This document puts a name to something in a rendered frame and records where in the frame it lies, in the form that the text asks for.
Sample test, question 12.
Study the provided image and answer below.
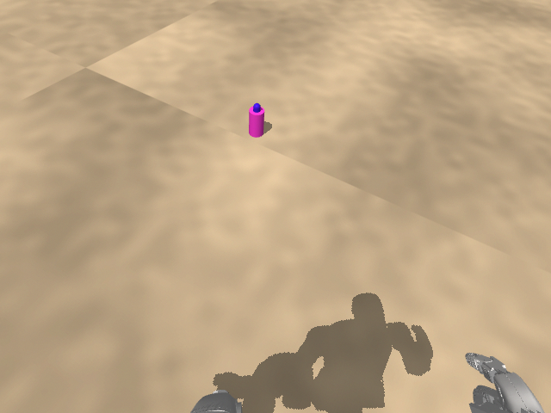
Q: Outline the right robot hand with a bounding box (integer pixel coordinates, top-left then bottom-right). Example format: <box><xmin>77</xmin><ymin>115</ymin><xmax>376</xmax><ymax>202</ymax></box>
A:
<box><xmin>466</xmin><ymin>353</ymin><xmax>545</xmax><ymax>413</ymax></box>

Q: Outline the bottle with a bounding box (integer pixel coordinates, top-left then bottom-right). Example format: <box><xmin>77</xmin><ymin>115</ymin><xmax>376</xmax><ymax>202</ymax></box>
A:
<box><xmin>249</xmin><ymin>103</ymin><xmax>264</xmax><ymax>138</ymax></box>

